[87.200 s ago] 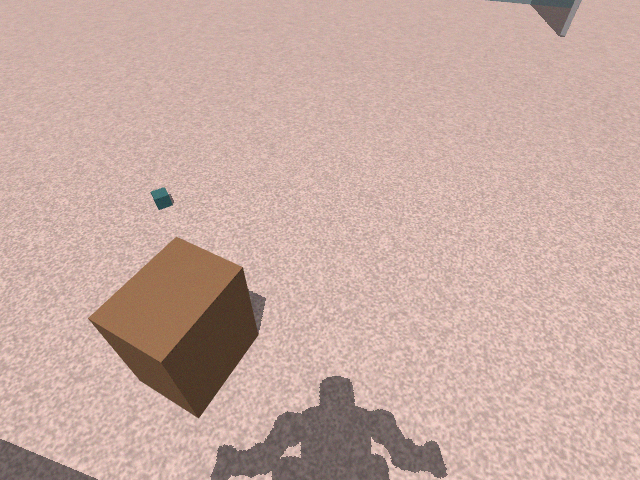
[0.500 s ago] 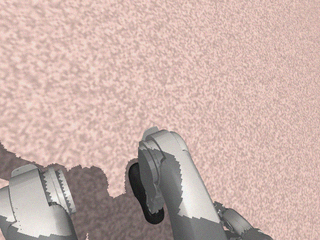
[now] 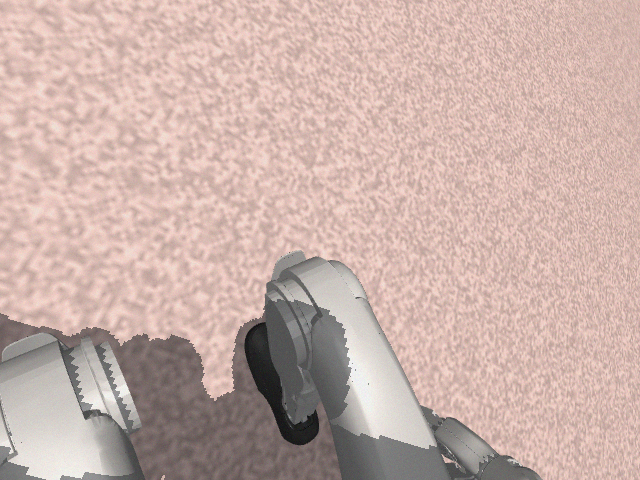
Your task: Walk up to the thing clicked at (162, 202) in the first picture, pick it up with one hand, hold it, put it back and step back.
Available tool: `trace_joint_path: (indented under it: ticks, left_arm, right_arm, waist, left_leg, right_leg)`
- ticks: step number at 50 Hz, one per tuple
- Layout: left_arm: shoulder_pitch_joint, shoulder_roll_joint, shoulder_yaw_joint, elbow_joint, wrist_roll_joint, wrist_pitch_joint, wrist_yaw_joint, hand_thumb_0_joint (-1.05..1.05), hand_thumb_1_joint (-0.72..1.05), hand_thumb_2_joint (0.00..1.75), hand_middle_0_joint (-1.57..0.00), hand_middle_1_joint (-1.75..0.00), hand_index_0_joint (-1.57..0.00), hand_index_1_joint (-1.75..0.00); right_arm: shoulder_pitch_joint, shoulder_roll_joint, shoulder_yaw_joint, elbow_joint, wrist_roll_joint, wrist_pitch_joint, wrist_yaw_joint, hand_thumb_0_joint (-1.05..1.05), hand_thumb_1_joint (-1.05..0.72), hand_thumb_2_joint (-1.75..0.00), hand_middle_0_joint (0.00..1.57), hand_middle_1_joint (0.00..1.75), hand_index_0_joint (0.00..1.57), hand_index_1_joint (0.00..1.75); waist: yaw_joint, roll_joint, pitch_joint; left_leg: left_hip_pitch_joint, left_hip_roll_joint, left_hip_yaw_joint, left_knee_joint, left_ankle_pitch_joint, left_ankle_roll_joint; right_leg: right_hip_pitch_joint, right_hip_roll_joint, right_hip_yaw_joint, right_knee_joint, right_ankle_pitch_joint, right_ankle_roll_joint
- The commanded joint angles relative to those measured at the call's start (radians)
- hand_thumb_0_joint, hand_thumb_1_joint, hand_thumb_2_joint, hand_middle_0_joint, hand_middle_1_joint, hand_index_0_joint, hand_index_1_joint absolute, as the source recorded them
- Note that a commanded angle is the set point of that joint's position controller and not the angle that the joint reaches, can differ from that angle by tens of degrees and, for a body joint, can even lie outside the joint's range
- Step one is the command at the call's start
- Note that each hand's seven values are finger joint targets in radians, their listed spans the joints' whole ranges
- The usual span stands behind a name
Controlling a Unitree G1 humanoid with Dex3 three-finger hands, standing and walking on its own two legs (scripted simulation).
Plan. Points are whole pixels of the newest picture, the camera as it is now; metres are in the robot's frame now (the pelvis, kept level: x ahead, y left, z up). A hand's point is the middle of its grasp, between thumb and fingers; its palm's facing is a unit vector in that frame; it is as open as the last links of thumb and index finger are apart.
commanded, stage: open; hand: left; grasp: from above
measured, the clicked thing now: out of the picture +0.44 +0.34 -0.27
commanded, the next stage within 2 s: withdraw in 0.68 s
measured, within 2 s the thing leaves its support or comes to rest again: neither
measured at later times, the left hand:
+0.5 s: hand out of the picture +0.43 +0.35 -0.24, palm faces -0.44 -0.15 -0.88, open 13.7 cm
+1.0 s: hand out of the picture +0.45 +0.35 -0.22, palm faces -0.35 -0.13 -0.93, open 14.0 cm
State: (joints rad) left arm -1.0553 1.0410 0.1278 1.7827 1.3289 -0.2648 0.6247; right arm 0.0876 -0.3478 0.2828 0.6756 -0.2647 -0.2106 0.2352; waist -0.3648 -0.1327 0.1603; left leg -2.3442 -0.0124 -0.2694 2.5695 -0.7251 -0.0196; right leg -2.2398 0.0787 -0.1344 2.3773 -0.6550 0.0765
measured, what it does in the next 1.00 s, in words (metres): stands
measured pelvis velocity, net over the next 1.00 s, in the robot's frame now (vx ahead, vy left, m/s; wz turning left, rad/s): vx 0.00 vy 0.00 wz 0.00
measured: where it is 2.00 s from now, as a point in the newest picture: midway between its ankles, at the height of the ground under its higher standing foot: (213, 451)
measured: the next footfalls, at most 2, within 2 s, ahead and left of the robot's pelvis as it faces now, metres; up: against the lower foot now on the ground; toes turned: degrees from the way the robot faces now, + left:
none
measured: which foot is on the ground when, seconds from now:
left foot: down 0.00-1.00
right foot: down 0.00-1.00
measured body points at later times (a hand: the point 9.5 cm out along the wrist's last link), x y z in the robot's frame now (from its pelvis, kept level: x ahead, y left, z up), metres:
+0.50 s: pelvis +0.00 +0.00 +0.00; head +0.28 +0.13 +0.33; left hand +0.45 +0.35 -0.19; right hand +0.07 -0.26 -0.05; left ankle +0.06 +0.13 -0.27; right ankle +0.12 -0.13 -0.27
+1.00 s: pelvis +0.00 +0.00 +0.01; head +0.27 +0.14 +0.34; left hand +0.47 +0.35 -0.17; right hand +0.07 -0.26 -0.05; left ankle +0.06 +0.13 -0.27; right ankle +0.12 -0.13 -0.26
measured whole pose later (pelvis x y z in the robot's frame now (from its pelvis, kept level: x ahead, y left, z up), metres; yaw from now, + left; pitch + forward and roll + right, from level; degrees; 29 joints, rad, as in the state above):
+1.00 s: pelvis +0.00 +0.00 +0.01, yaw +0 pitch +29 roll -15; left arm -1.01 0.99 0.14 1.59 1.30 -0.25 0.60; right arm 0.11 -0.34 0.25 0.68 -0.25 -0.21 0.25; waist -0.34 -0.12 0.13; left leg -2.34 -0.01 -0.28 2.55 -0.73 -0.03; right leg -2.23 0.07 -0.15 2.36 -0.66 0.07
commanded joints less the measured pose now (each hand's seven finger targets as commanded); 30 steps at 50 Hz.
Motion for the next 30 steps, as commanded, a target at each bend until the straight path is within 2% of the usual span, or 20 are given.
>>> trace_joint_path:
  ticks: [1,4,5,6,9,14,16,17,18,19,20,21,22,23,25,26,27,28,29,30]
  left_arm:
    - [-0.248,0.248,0.018,-0.132,-0.012,-0.001,0.047,0.0,-0.19,0.79,-0.37,-0.78,-0.37,-0.78]
    - [-0.245,0.212,-0.001,-0.113,-0.015,0.005,0.047,0.0,-0.25,0.85,-0.32,-0.82,-0.32,-0.82]
    - [-0.24,0.226,0.008,-0.112,-0.019,0.007,0.05,0.0,-0.27,0.88,-0.31,-0.83,-0.3,-0.84]
    - [-0.252,0.205,-0.013,-0.122,-0.017,0.008,0.046,0.0,-0.29,0.87,-0.29,-0.84,-0.29,-0.84]
    - [-0.24,0.248,0.016,-0.117,-0.029,0.018,0.042,0.0,-0.38,0.88,-0.22,-0.86,-0.21,-0.86]
    - [-0.213,0.216,-0.004,-0.137,-0.038,0.027,0.03,0.0,-0.45,0.94,-0.16,-0.91,-0.15,-0.92]
    - [-0.203,0.23,0.01,-0.142,-0.044,0.03,0.028,0.0,-0.47,0.95,-0.14,-0.93,-0.13,-0.93]
    - [-0.184,0.257,0.033,-0.135,-0.044,0.033,0.03,0.0,-0.48,0.96,-0.12,-0.94,-0.12,-0.94]
    - [-0.193,0.241,0.019,-0.145,-0.048,0.034,0.029,0.0,-0.49,0.98,-0.13,-0.94,-0.12,-0.95]
    - [-0.204,0.216,0.003,-0.145,-0.047,0.034,0.023,0.0,-0.5,0.98,-0.12,-0.94,-0.11,-0.95]
    - [-0.212,0.246,0.024,-0.166,-0.049,0.032,0.028,0.0,-0.51,0.99,-0.11,-0.95,-0.1,-0.96]
    - [-0.231,0.211,-0.002,-0.185,-0.053,0.03,0.024,0.0,-0.53,1.0,-0.09,-0.96,-0.08,-0.97]
    - [-0.209,0.236,0.017,-0.138,-0.055,0.034,0.024,0.0,-0.54,1.0,-0.08,-0.98,-0.07,-0.98]
    - [-0.24,0.198,-0.015,-0.182,-0.059,0.029,0.018,0.0,-0.55,1.01,-0.08,-0.97,-0.06,-0.98]
    - [-0.196,0.247,0.023,-0.144,-0.062,0.026,0.022,0.0,-0.54,1.02,-0.08,-0.98,-0.07,-0.99]
    - [-0.195,0.225,0.008,-0.142,-0.062,0.025,0.014,0.0,-0.55,1.01,-0.07,-0.98,-0.06,-0.98]
    - [-0.205,0.221,0.007,-0.139,-0.062,0.022,0.01,0.0,-0.55,1.01,-0.07,-0.98,-0.06,-0.98]
    - [-0.199,0.24,0.021,-0.147,-0.052,0.023,0.01,0.0,-0.54,1.01,-0.07,-0.98,-0.06,-0.99]
    - [-0.216,0.21,0.001,-0.15,-0.061,0.02,0.004,0.0,-0.54,1.01,-0.07,-0.98,-0.06,-0.99]
    - [-0.202,0.231,0.011,-0.14,-0.065,0.017,0.007,0.0,-0.54,1.0,-0.07,-0.99,-0.06,-1.0]
  right_arm:
    - [0.171,-0.331,-0.094,0.014,0.006,-0.005,-0.01,0.0,-0.89,-0.9,0.2,0.3,0.2,0.3]
    - [0.18,-0.33,-0.096,0.013,0.006,-0.011,-0.005,0.0,-0.89,-0.9,0.2,0.3,0.2,0.3]
    - [0.176,-0.332,-0.097,0.019,0.006,-0.01,-0.005,0.0,-0.89,-0.9,0.2,0.3,0.2,0.3]
    - [0.175,-0.332,-0.095,0.01,0.005,-0.012,-0.002,0.0,-0.89,-0.9,0.2,0.3,0.2,0.3]
    - [0.18,-0.337,-0.096,0.022,0.012,-0.016,-0.001,0.0,-0.89,-0.9,0.2,0.3,0.2,0.3]
    - [0.169,-0.331,-0.096,0.008,0.011,-0.016,0.002,0.0,-0.89,-0.9,0.2,0.3,0.2,0.3]
    - [0.177,-0.339,-0.103,0.004,0.016,-0.014,0.003,0.0,-0.89,-0.9,0.2,0.3,0.2,0.3]
    - [0.179,-0.34,-0.102,0.01,0.017,-0.008,0.002,0.0,-0.89,-0.9,0.2,0.3,0.2,0.3]
    - [0.171,-0.333,-0.1,0.006,0.019,-0.006,0.001,0.0,-0.89,-0.9,0.2,0.3,0.2,0.3]
    - [0.176,-0.327,-0.101,0.004,0.016,-0.007,0.003,0.0,-0.89,-0.9,0.2,0.3,0.2,0.3]
    - [0.177,-0.332,-0.102,0.01,0.019,-0.004,0.001,0.0,-0.89,-0.9,0.2,0.3,0.2,0.3]
    - [0.169,-0.322,-0.097,-0.001,0.019,-0.005,0.002,0.0,-0.89,-0.9,0.2,0.3,0.2,0.3]
    - [0.181,-0.329,-0.099,0.017,0.02,-0.004,0.001,0.0,-0.89,-0.9,0.2,0.3,0.2,0.3]
    - [0.185,-0.324,-0.094,0.01,0.021,-0.007,0.003,0.0,-0.89,-0.9,0.2,0.3,0.2,0.3]
    - [0.183,-0.339,-0.099,0.012,0.022,-0.003,-0.003,0.0,-0.89,-0.9,0.2,0.3,0.2,0.3]
    - [0.187,-0.334,-0.101,0.006,0.025,-0.003,-0.002,0.0,-0.88,-0.9,0.2,0.3,0.2,0.3]
    - [0.197,-0.335,-0.1,0.014,0.023,-0.003,-0.001,0.0,-0.88,-0.9,0.2,0.3,0.2,0.3]
    - [0.205,-0.334,-0.101,0.013,0.02,0.0,-0.002,0.0,-0.88,-0.9,0.2,0.3,0.2,0.3]
    - [0.187,-0.331,-0.1,0.003,0.022,0.0,-0.004,0.0,-0.88,-0.9,0.2,0.3,0.2,0.3]
    - [0.184,-0.329,-0.099,0.009,0.024,0.003,-0.009,0.0,-0.89,-0.9,0.2,0.3,0.2,0.3]
  waist:
    - [-0.048,0.521,-0.638]
    - [-0.058,0.535,-0.629]
    - [-0.049,0.531,-0.636]
    - [-0.059,0.538,-0.628]
    - [-0.048,0.53,-0.622]
    - [-0.035,0.559,-0.653]
    - [-0.034,0.55,-0.652]
    - [-0.022,0.552,-0.666]
    - [-0.022,0.548,-0.667]
    - [-0.039,0.543,-0.658]
    - [-0.03,0.549,-0.668]
    - [-0.035,0.543,-0.666]
    - [-0.042,0.523,-0.66]
    - [-0.048,0.523,-0.647]
    - [-0.039,0.515,-0.669]
    - [-0.041,0.512,-0.656]
    - [-0.052,0.504,-0.647]
    - [-0.046,0.506,-0.656]
    - [-0.05,0.503,-0.651]
    - [-0.042,0.513,-0.652]
  left_leg:
    - [0.49,0.046,0.109,-0.279,0.199,0.025]
    - [0.503,0.046,0.105,-0.28,0.219,0.02]
    - [0.504,0.047,0.102,-0.285,0.218,0.019]
    - [0.502,0.046,0.101,-0.284,0.224,0.019]
    - [0.487,0.047,0.104,-0.275,0.225,0.022]
    - [0.525,0.046,0.098,-0.297,0.238,0.014]
    - [0.52,0.045,0.098,-0.296,0.253,0.014]
    - [0.517,0.047,0.099,-0.3,0.255,0.015]
    - [0.506,0.046,0.107,-0.291,0.253,0.017]
    - [0.512,0.046,0.109,-0.284,0.256,0.019]
    - [0.506,0.047,0.11,-0.293,0.255,0.02]
    - [0.5,0.044,0.115,-0.283,0.267,0.022]
    - [0.492,0.047,0.115,-0.274,0.26,0.026]
    - [0.49,0.044,0.115,-0.277,0.268,0.024]
    - [0.494,0.047,0.11,-0.281,0.272,0.024]
    - [0.486,0.045,0.113,-0.274,0.269,0.026]
    - [0.483,0.046,0.111,-0.277,0.267,0.025]
    - [0.49,0.045,0.116,-0.271,0.274,0.028]
    - [0.487,0.044,0.112,-0.276,0.262,0.026]
    - [0.488,0.047,0.114,-0.289,0.238,0.026]
  right_leg:
    - [0.335,0.022,-0.139,-0.185,0.228,-0.09]
    - [0.324,0.018,-0.145,-0.173,0.245,-0.09]
    - [0.323,0.02,-0.146,-0.178,0.242,-0.091]
    - [0.316,0.018,-0.15,-0.172,0.25,-0.09]
    - [0.329,0.017,-0.144,-0.177,0.248,-0.089]
    - [0.334,0.019,-0.146,-0.173,0.255,-0.095]
    - [0.338,0.016,-0.146,-0.172,0.266,-0.094]
    - [0.347,0.019,-0.145,-0.174,0.266,-0.095]
    - [0.353,0.019,-0.141,-0.178,0.267,-0.094]
    - [0.352,0.019,-0.14,-0.18,0.272,-0.093]
    - [0.365,0.022,-0.137,-0.188,0.271,-0.094]
    - [0.366,0.022,-0.136,-0.192,0.284,-0.093]
    - [0.371,0.022,-0.135,-0.191,0.282,-0.092]
    - [0.363,0.02,-0.135,-0.189,0.286,-0.091]
    - [0.379,0.022,-0.138,-0.194,0.286,-0.092]
    - [0.376,0.02,-0.133,-0.195,0.283,-0.091]
    - [0.378,0.018,-0.136,-0.192,0.281,-0.091]
    - [0.388,0.021,-0.132,-0.199,0.291,-0.089]
    - [0.367,0.018,-0.136,-0.197,0.275,-0.092]
    - [0.385,0.021,-0.132,-0.207,0.257,-0.094]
